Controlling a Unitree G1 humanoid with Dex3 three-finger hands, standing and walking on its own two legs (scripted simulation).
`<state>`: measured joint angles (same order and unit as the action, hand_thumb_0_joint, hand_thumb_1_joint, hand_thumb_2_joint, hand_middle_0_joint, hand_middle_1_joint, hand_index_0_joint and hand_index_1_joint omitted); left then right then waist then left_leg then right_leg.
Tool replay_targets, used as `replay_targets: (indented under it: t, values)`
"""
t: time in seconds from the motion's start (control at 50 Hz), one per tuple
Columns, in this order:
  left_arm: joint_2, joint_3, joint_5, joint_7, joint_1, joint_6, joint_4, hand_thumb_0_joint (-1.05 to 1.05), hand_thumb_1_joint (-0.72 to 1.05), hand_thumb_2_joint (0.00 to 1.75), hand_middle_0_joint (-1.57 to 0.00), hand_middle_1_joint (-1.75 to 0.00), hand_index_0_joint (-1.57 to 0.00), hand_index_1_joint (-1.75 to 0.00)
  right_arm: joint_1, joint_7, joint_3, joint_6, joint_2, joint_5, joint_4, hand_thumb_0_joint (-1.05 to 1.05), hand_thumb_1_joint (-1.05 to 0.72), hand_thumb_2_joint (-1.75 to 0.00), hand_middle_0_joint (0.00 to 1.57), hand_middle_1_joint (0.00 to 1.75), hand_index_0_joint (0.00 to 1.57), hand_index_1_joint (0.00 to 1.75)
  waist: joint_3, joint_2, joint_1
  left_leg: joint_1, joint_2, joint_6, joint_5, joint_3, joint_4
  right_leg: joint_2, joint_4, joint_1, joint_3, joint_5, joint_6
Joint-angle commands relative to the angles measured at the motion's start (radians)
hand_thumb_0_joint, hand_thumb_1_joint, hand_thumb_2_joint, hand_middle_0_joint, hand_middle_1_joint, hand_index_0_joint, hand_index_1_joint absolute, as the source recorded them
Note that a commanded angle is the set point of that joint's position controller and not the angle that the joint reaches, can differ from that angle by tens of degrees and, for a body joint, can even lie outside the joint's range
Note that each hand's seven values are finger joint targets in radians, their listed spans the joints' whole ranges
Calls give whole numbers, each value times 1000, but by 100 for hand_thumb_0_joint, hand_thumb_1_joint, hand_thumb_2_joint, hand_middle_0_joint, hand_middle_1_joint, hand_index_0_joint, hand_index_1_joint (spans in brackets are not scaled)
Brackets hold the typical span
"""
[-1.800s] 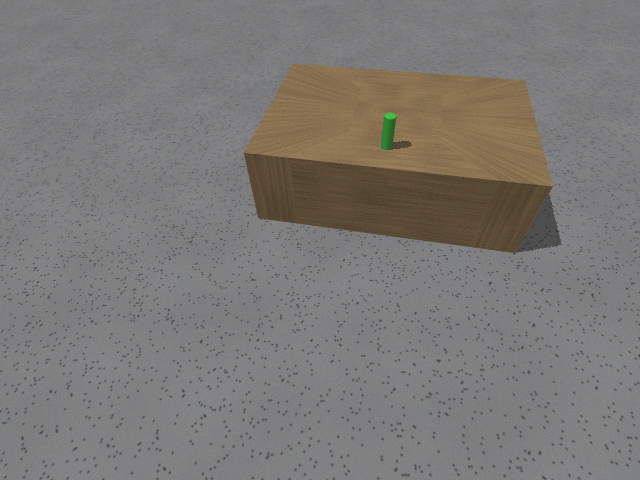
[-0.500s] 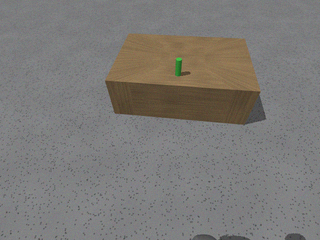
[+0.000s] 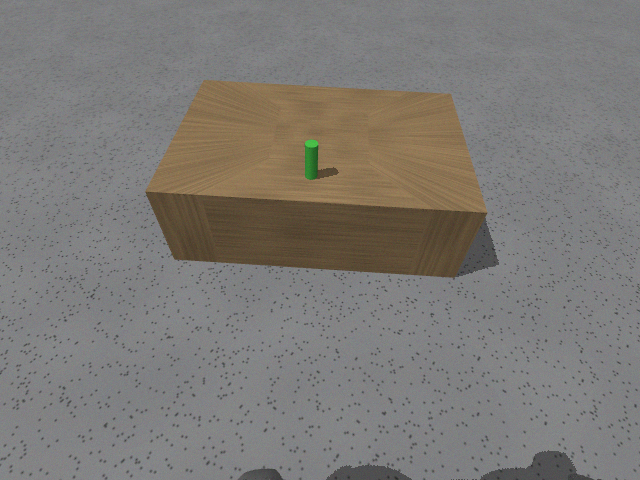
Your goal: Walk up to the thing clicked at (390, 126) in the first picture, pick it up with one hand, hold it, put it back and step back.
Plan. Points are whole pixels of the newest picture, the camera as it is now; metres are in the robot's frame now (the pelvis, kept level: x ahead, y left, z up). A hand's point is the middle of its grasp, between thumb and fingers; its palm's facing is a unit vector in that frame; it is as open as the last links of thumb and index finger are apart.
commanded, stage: walk up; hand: left
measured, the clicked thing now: (311, 160) +1.08 +0.09 -0.33
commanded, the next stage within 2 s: none
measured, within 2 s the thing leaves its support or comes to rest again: neither
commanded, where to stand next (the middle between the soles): +0.64 -0.11 m, yaw -1 degrees
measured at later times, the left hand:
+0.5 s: hand (228, 332) +0.34 +0.18 -0.10, palm faces -0.08 -0.91 -0.40, open 7.4 cm
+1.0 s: hand (241, 284) +0.45 +0.19 -0.13, palm faces -0.10 -0.94 -0.34, open 7.4 cm
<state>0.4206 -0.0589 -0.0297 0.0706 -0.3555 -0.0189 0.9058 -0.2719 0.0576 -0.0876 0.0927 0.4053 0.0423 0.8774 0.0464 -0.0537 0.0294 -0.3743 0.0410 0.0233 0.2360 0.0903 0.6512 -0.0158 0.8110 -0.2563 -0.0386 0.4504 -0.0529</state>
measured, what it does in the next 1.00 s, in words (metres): walks ahead: right foot, then left foot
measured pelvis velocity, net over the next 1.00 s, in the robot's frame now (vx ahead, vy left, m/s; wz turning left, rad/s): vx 0.40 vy -0.09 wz -0.04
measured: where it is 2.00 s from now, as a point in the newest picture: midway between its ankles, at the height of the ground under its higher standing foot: (367, 355)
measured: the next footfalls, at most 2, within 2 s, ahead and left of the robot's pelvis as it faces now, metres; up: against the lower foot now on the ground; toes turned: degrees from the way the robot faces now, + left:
right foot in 0.32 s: +0.30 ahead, -0.19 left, +0.00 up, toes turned -7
left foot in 0.76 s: +0.48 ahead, +0.04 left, +0.00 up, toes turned +3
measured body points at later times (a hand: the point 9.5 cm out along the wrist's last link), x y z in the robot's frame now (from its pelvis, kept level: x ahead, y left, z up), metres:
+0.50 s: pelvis +0.21 -0.08 +0.01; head +0.23 -0.11 +0.46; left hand +0.34 +0.23 -0.07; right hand +0.23 -0.41 -0.12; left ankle +0.19 +0.07 -0.65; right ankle +0.26 -0.18 -0.72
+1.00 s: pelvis +0.40 -0.09 +0.02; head +0.41 -0.07 +0.46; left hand +0.46 +0.23 -0.11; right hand +0.46 -0.41 -0.08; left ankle +0.44 +0.03 -0.72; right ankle +0.46 -0.24 -0.68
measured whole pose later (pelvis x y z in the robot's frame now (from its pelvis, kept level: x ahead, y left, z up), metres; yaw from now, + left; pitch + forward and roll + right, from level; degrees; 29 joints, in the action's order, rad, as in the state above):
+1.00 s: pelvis +0.40 -0.09 +0.02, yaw -3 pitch -3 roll +1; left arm 0.44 -0.05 -0.02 0.07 -0.33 -0.04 0.88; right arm -0.31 0.05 -0.04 0.08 0.40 0.02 0.81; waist 0.07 -0.06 0.00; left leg -0.24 0.04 0.03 0.24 0.10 0.52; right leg 0.09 0.88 -0.48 0.00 0.34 -0.01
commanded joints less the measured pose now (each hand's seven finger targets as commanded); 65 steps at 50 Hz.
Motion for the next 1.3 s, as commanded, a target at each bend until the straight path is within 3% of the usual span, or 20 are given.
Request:
replay_targets:
  t: [0.0, 0.08, 0.22, 0.3, 0.34, 0.38, 0.46, 0.56, 0.62, 0.7, 0.72, 0.76, 0.78, 0.86, 1.02, 1.1, 1.12, 1.14, 1.16, 1.28]
  values:
    - [255, -51, 11, -27, 44, -47, -101, 0, 90, 90, -20, -30, -20, -30, -58, -34, -85, 29, 345, -38, -78, 0, -90, -90, 20, 30, 20, 30, 51, 128, -55, 300, 402, 221, 565, -674, -479, 47, 354, -516, -135, -36, 6]
    - [220, -60, 16, -4, 46, -52, -67, 0, 90, 90, -20, -30, -20, -30, -53, -33, -56, 35, 273, -26, -76, 0, -90, -90, 20, 30, 20, 30, 56, 200, -49, 211, 262, 189, 133, -280, -423, 104, 155, -367, -48, -126, 51]
    - [164, -56, 11, 27, 186, -48, -119, 0, 90, 90, -20, -30, -20, -30, -70, -27, -59, 22, 300, -31, -96, 0, -90, -90, 20, 30, 20, 30, -6, 211, -60, 205, 209, 149, -152, -88, -314, 64, -188, -138, 111, -272, 25]
    - [239, -101, 12, 2, -43, -57, -44, 0, 90, 90, -20, -30, -20, -30, -83, -35, -23, 7, 218, -32, -115, 0, -90, -90, 20, 30, 20, 30, -129, -59, 78, -17, 114, 77, -149, 8, 163, 30, -286, 344, 90, -209, -8]
    - [377, -123, 25, -18, -108, -67, -74, 0, 90, 90, -20, -30, -20, -30, -108, -43, -12, -3, 213, -45, -129, 0, -90, -90, 20, 30, 20, 30, -163, -260, 98, -310, -39, 13, 298, -55, 569, 437, -569, 406, -654, 92, -183]
    - [317, -104, 48, -29, 24, -62, -110, 0, 90, 90, -20, -30, -20, -30, -84, -49, -23, -13, 263, -53, -80, 0, -90, -90, 20, 30, 20, 30, -40, -43, 43, -276, 40, 17, 178, -184, 599, 378, -540, 236, -452, -24, -189]
    - [247, -76, 33, -34, 83, -77, -133, 0, 90, 90, -20, -30, -20, -30, -157, -25, -17, -21, 220, -37, -32, 0, -90, -90, 20, 30, 20, 30, 7, -94, -23, -159, 65, -3, 93, -133, 416, 263, -520, 47, -169, -266, -172]
    - [254, -83, 20, -29, 63, -85, -160, 0, 90, 90, -20, -30, -20, -30, -44, 1, -23, -17, 199, -18, -79, 0, -90, -90, 20, 30, 20, 30, 21, -77, 9, -151, 77, -24, 38, -78, 135, 284, -556, 36, -127, -117, -198]
    - [256, -76, 18, -24, 39, -83, -164, 0, 90, 90, -20, -30, -20, -30, 15, 3, -22, -1, 182, -21, -103, 0, -90, -90, 20, 30, 20, 30, -3, -49, 25, -72, 47, -13, -22, -40, 14, 280, -500, 55, -94, -237, -174]
    - [239, -55, 20, -24, 61, -73, -174, 0, 90, 90, -20, -30, -20, -30, -78, -6, -38, 15, 192, -22, -76, 0, -90, -90, 20, 30, 20, 30, -46, 24, -58, 246, -19, 20, -84, 1, -111, 232, -305, -70, -20, -358, -117]
    - [200, -39, 23, -26, 42, -72, -175, 0, 90, 90, -20, -30, -20, -30, -160, -16, -54, 20, 231, -18, -53, 0, -90, -90, 20, 30, 20, 30, -97, 122, -104, 399, -8, 54, -8, -50, -162, 164, -109, -138, 45, -415, -84]
    - [170, -31, 36, -38, -16, -61, -172, 0, 90, 90, -20, -30, -20, -30, -235, -33, -89, 23, 365, -14, -92, 0, -90, -90, 20, 30, 20, 30, -148, 288, -128, 537, 406, 233, 303, -748, -396, -13, 305, -449, 69, 66, 2]
    - [250, -47, 25, -47, 23, -55, -152, 0, 90, 90, -20, -30, -20, -30, -199, -31, -91, 16, 354, -44, -94, 0, -90, -90, 20, 30, 20, 30, -102, 151, -119, 439, 421, 289, 285, -728, -386, 50, 396, -444, -19, 77, 3]
    - [220, -46, 27, -29, -49, -50, -90, 0, 90, 90, -20, -30, -20, -30, -57, -36, -44, 16, 273, -47, -118, 0, -90, -90, 20, 30, 20, 30, 25, 187, -35, 169, 255, 187, 123, -305, -397, 132, 223, -321, -9, -93, 20]
    - [189, -61, 20, 3, 22, -55, -85, 0, 90, 90, -20, -30, -20, -30, -8, -15, -49, 4, 300, -34, -148, 0, -90, -90, 20, 30, 20, 30, 34, 242, -34, 36, 206, 183, 297, -207, -394, 100, -124, -149, 91, -218, 44]
    - [221, -86, 9, -23, -132, -79, -19, 0, 90, 90, -20, -30, -20, -30, 5, -12, -21, -24, 220, -29, -156, 0, -90, -90, 20, 30, 20, 30, -57, 38, 56, -120, 112, 113, 303, -102, -38, 31, -242, 227, 116, -196, 35]
    - [283, -105, 1, -38, -201, -89, -18, 0, 90, 90, -20, -30, -20, -30, -12, -12, 4, -26, 149, -30, -163, 0, -90, -90, 20, 30, 20, 30, -56, -184, 99, -255, 17, 70, 295, -6, 262, 174, -420, 311, -121, 63, -9]
    - [367, -115, 6, -51, -197, -101, -51, 0, 90, 90, -20, -30, -20, -30, -42, -17, 18, -32, 125, -35, -168, 0, -90, -90, 20, 30, 20, 30, -25, -259, 83, -403, -86, 19, 302, -65, 471, 430, -620, 275, -599, 210, -94]
    - [381, -105, 19, -50, -119, -96, -75, 0, 90, 90, -20, -30, -20, -30, 6, -30, -16, -40, 230, -27, -156, 0, -90, -90, 20, 30, 20, 30, 36, -137, 64, -382, -7, 13, 294, -170, 511, 498, -626, 155, -681, 263, -189]
    - [268, -69, 23, -67, 2, -102, -104, 0, 90, 90, -20, -30, -20, -30, -90, -11, -22, -57, 205, -32, -50, 0, -90, -90, 20, 30, 20, 30, 23, -107, -10, -187, 28, -16, 101, -154, 342, 297, -512, 44, -124, -309, -146]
